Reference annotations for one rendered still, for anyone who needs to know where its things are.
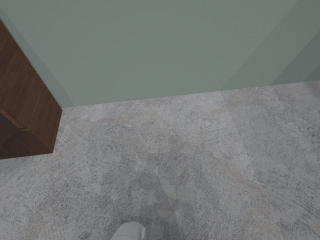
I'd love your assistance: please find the cupboard door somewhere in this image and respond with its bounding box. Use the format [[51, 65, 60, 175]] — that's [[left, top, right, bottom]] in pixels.
[[0, 112, 20, 145]]

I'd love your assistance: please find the robot left hand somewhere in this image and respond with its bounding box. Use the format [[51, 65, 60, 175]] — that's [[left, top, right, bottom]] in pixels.
[[68, 229, 92, 240]]

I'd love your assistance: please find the robot left thigh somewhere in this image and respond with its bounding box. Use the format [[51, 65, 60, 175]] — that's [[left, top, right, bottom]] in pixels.
[[110, 222, 146, 240]]

